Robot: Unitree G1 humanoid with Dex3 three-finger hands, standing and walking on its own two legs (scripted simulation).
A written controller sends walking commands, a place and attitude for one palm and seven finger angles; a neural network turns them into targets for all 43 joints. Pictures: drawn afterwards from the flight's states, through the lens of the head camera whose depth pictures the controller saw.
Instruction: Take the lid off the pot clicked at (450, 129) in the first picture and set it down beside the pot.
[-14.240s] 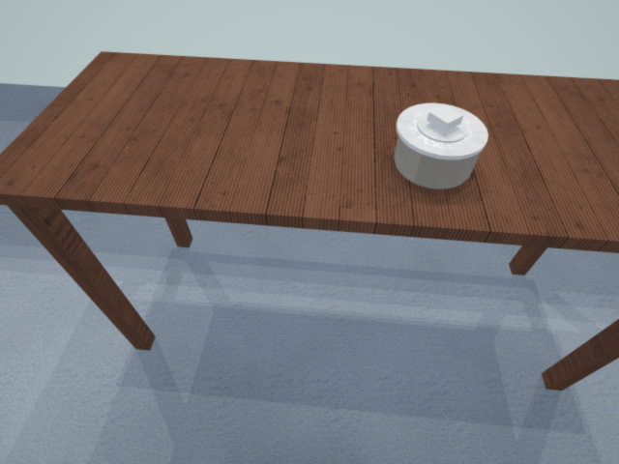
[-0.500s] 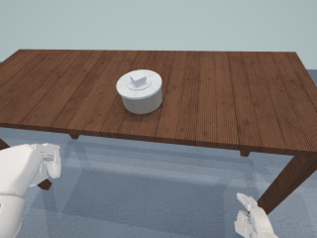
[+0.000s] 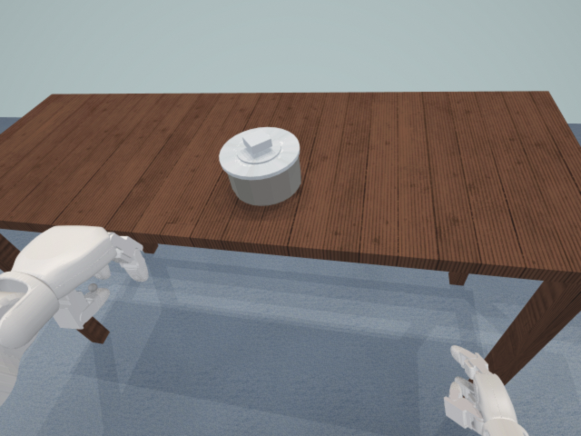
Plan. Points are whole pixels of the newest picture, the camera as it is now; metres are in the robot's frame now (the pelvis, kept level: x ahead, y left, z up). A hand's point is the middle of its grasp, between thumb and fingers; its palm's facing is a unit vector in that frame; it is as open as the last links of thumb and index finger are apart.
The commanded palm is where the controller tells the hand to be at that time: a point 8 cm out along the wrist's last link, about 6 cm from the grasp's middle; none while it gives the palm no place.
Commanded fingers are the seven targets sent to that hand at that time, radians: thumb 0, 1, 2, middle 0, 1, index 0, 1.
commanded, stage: reach forward and open the fingers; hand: left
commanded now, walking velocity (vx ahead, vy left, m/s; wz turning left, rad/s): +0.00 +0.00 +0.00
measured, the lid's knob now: (257, 141) +0.59 +0.13 +0.10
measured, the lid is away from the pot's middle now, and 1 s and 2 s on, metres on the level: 0.00 0.00 0.00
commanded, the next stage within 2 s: move the open hand above the knob in 0.38 s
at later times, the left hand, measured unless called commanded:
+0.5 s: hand (101, 239) +0.30 +0.27 +0.16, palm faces -0.13 +0.00 -0.99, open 10.3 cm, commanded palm +0.28 +0.26 +0.23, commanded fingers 0.00 -0.35 1.48 -0.82 -0.08 -0.82 -0.08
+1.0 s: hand (163, 198) +0.37 +0.22 +0.16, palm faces -0.27 +0.00 -0.96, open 10.3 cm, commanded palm +0.36 +0.22 +0.23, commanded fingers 0.00 -0.35 1.48 -0.82 -0.08 -0.82 -0.08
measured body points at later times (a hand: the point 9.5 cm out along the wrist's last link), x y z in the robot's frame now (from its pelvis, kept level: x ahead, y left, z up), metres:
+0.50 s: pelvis -0.01 +0.03 +0.00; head -0.01 -0.02 +0.45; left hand +0.30 +0.27 +0.22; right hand +0.19 -0.19 -0.10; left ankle +0.02 +0.13 -0.74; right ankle +0.00 -0.12 -0.74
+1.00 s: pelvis +0.00 +0.00 +0.00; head +0.01 -0.06 +0.44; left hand +0.38 +0.21 +0.21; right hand +0.18 -0.25 -0.11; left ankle +0.02 +0.13 -0.74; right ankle +0.00 -0.12 -0.74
